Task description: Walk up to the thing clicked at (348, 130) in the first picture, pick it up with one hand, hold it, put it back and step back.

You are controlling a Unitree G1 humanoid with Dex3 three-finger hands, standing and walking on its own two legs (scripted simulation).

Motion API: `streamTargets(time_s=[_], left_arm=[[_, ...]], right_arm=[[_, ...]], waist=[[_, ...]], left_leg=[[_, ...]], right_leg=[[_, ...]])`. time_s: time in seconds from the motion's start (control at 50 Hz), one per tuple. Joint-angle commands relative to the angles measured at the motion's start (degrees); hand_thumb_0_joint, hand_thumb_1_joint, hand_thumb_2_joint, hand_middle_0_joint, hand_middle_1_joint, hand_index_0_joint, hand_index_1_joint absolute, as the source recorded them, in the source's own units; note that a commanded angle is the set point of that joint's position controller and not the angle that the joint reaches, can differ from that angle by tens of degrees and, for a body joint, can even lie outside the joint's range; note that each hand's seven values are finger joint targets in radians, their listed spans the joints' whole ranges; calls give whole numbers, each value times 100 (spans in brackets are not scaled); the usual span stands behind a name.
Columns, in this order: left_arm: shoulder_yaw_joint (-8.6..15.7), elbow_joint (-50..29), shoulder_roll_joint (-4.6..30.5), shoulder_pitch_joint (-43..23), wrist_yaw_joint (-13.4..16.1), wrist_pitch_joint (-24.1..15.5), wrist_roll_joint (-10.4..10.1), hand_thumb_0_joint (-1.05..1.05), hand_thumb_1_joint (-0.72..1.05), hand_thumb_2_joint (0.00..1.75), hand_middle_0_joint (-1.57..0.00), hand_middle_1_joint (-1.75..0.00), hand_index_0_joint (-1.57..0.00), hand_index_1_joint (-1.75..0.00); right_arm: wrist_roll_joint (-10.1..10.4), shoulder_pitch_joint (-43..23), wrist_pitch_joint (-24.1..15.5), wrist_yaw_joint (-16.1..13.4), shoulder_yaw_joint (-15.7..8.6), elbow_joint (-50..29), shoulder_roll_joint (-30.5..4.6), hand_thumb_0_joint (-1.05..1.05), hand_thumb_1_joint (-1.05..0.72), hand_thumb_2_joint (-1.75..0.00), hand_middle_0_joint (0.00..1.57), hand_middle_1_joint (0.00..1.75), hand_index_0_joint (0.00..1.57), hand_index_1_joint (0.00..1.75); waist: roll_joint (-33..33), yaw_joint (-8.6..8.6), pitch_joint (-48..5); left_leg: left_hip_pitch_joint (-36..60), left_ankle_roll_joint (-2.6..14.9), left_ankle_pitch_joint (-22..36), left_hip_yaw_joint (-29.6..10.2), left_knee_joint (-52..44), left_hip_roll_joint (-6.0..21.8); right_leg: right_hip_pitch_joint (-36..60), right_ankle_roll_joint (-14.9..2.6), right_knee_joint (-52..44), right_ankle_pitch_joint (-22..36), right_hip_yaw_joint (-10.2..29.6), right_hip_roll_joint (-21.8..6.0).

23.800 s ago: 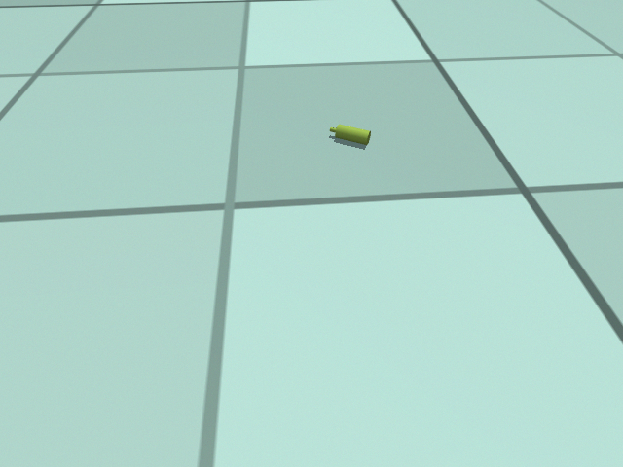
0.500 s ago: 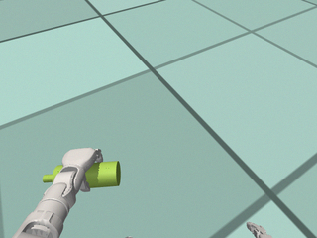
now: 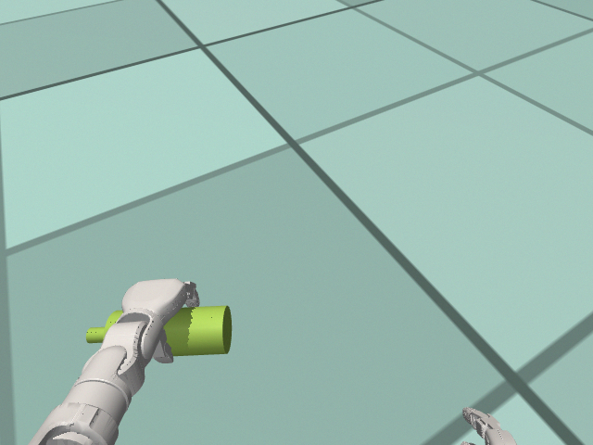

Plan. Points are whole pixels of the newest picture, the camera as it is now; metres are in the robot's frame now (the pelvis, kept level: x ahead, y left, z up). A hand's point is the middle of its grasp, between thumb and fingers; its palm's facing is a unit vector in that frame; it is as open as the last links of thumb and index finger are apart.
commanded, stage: hold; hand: left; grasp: from above
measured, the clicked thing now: (158, 332) +0.31 +0.25 -0.09
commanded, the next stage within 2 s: crouch in 1.20 s
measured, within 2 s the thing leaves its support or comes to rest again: neither
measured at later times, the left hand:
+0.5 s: hand (159, 342) +0.27 +0.22 -0.04, palm faces -0.46 -0.05 -0.88, open 10.3 cm
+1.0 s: hand (156, 347) +0.26 +0.22 -0.03, palm faces -0.47 -0.05 -0.88, open 10.3 cm
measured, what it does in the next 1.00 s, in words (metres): stands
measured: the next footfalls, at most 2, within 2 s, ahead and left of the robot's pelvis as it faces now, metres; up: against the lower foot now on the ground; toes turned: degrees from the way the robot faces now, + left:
none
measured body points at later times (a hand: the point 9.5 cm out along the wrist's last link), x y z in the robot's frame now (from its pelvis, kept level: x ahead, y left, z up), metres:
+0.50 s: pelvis -0.02 +0.00 +0.01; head -0.01 -0.02 +0.46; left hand +0.29 +0.22 +0.01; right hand +0.12 -0.26 -0.11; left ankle +0.01 +0.13 -0.73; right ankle -0.01 -0.14 -0.73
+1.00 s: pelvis -0.02 +0.00 +0.01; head -0.02 -0.02 +0.46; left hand +0.28 +0.22 +0.02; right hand +0.13 -0.25 -0.10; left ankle +0.01 +0.13 -0.73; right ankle -0.01 -0.14 -0.73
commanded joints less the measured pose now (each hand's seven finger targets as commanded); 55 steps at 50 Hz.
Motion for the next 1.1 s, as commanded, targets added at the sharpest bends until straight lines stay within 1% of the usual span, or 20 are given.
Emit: streamTargets(time_s=[0.0, 0.06, 0.1, 0.16, 0.3, 0.44, 0.52, 0.6, 0.64, 0.68, 0.7, 0.72, 0.76, 0.82, 0.88, 0.9, 0.92, 0.96, 1.02, 1.08], left_arm=[[575, -1236, 1233, -1795, 202, -14, -21, 0, 70, 82, -102, -68, -104, -67], [575, -1310, 1267, -1791, 148, -26, -23, 0, 70, 85, -105, -66, -105, -66], [527, -1417, 1195, -1853, 125, -46, -50, 0, 68, 85, -103, -67, -103, -67], [631, -1457, 1329, -1882, 128, -47, -46, 0, 69, 86, -104, -66, -104, -66], [546, -1510, 1253, -1822, 63, -58, -30, 0, 68, 84, -102, -69, -103, -68], [623, -1656, 1301, -1726, 6, -85, -103, 0, 70, 79, -102, -70, -104, -68], [622, -1785, 1295, -1709, -22, -110, -112, 0, 69, 81, -101, -71, -103, -69], [674, -1893, 1359, -1774, -15, -109, -118, 0, 69, 81, -101, -70, -103, -69], [431, -1877, 1125, -1790, -29, -94, -94, 0, 68, 83, -101, -72, -103, -70], [712, -1959, 1422, -1801, -7, -78, -120, 0, 70, 84, -103, -72, -104, -70], [633, -1837, 1344, -1785, -24, -64, -143, 0, 70, 86, -104, -71, -104, -70], [415, -1858, 1117, -1795, -66, -63, -152, 0, 70, 85, -104, -71, -105, -70], [597, -1623, 1286, -1640, -70, -36, -127, 0, 69, 84, -103, -71, -104, -70], [477, -1697, 1180, -1569, -144, -63, -111, 0, 69, 83, -102, -71, -104, -70], [669, -1773, 1345, -1583, -145, -102, -151, 0, 69, 85, -104, -69, -105, -69], [505, -1701, 1217, -1701, -149, -111, -108, 0, 69, 86, -105, -69, -105, -69], [488, -1804, 1198, -1819, -133, -143, -92, 0, 68, 86, -104, -69, -104, -69], [782, -1758, 1443, -1658, -37, -143, -75, 0, 68, 85, -103, -69, -104, -69], [492, -1787, 1196, -1887, -7, -148, -50, 0, 70, 86, -105, -70, -105, -70], [744, -1618, 1384, -1690, 103, -132, -72, 0, 68, 87, -104, -69, -104, -69]], right_arm=[[5, -202, -145, -55, -287, -709, -792, 0, -89, -89, 20, 30, 20, 30], [11, -303, -112, -64, -262, -758, -773, 0, -89, -90, 20, 30, 20, 30], [15, -275, -94, -64, -255, -774, -768, 0, -89, -90, 20, 30, 20, 30], [18, -358, -66, -80, -249, -785, -776, 0, -89, -90, 20, 30, 20, 30], [21, -478, -47, -94, -210, -856, -750, 0, -89, -90, 20, 30, 20, 30], [27, -654, -75, -123, -154, -921, -724, 0, -89, -90, 20, 30, 20, 30], [38, -709, -95, -144, -124, -948, -711, 0, -89, -90, 20, 30, 20, 30], [41, -739, -124, -161, -127, -931, -705, 0, -90, -90, 20, 30, 20, 30], [39, -764, -140, -161, -105, -926, -668, 0, -90, -90, 20, 30, 20, 30], [55, -770, -146, -176, -120, -893, -702, 0, -90, -90, 20, 30, 20, 30], [45, -777, -148, -172, -100, -895, -695, 0, -90, -90, 20, 30, 20, 30], [43, -787, -150, -164, -85, -892, -660, 0, -90, -90, 20, 30, 20, 30], [54, -783, -150, -178, -90, -879, -690, 0, -90, -90, 20, 30, 20, 30], [50, -816, -141, -168, -85, -919, -668, 0, -90, -90, 20, 30, 20, 30], [55, -780, -125, -171, -92, -912, -674, 0, -90, -90, 20, 30, 20, 30], [46, -808, -122, -167, -72, -923, -643, 0, -90, -90, 20, 30, 20, 30], [45, -789, -125, -171, -76, -932, -637, 0, -90, -90, 20, 30, 20, 30], [39, -771, -121, -176, -93, -905, -678, 0, -90, -90, 20, 30, 20, 30], [19, -764, -129, -167, -84, -873, -665, 0, -90, -90, 20, 30, 20, 30], [25, -743, -132, -163, -128, -831, -696, 0, -90, -90, 20, 30, 20, 30]], waist=[[-36, -21, -1611], [-70, 35, -1509], [-55, -32, -1576], [6, 45, -1543], [-129, 23, -1325], [-109, 59, -1154], [6, 80, -1134], [116, 107, -1222], [-55, 54, -1169], [-54, 122, -1288], [-70, 94, -1223], [-130, 29, -1179], [-125, 100, -1040], [-127, 86, -1026], [-39, 141, -1117], [-52, 69, -1038], [-46, 77, -1094], [-28, 156, -1149], [35, 21, -1172], [14, 122, -1228]], left_leg=[[1208, 175, 1859, -1, -322, -345], [1235, 183, 1877, -1, -391, -334], [1284, 187, 1871, -3, -408, -331], [1336, 177, 1827, 0, -473, -331], [1290, 214, 1474, 21, -614, -357], [1313, 191, 892, 0, -789, -352], [1362, 172, 804, -2, -860, -340], [1464, 157, 898, -6, -890, -322], [1504, 162, 1009, -18, -871, -321], [1506, 192, 1092, 15, -850, -355], [1497, 183, 1071, 24, -867, -352], [1526, 191, 1092, 9, -869, -333], [1440, 179, 1013, 8, -909, -341], [1450, 174, 1075, 1, -938, -338], [1474, 181, 1105, 15, -942, -346], [1481, 176, 1136, 4, -953, -339], [1513, 174, 1134, -5, -933, -344], [1493, 175, 1099, 28, -913, -380], [1629, 146, 1140, -15, -933, -326], [1584, 137, 1200, -6, -910, -332]], right_leg=[[428, -169, -435, 1844, -109, 374], [479, -176, -489, 1843, -131, 377], [473, -179, -499, 1839, -115, 378], [482, -179, -558, 1756, -123, 375], [499, -172, -736, 1470, -105, 341], [438, -192, -922, 820, -110, 345], [430, -215, -941, 720, -106, 347], [479, -223, -936, 815, -110, 349], [427, -213, -941, 894, -127, 355], [573, -181, -972, 1004, -97, 329], [564, -189, -973, 990, -93, 327], [534, -183, -962, 1025, -104, 340], [520, -195, -1010, 913, -110, 339], [525, -210, -1001, 961, -124, 342], [620, -212, -1000, 1002, -96, 335], [555, -221, -983, 1029, -109, 339], [529, -216, -993, 1017, -114, 339], [593, -206, -1026, 969, -89, 314], [467, -226, -985, 1020, -123, 351], [589, -225, -976, 1060, -139, 345]])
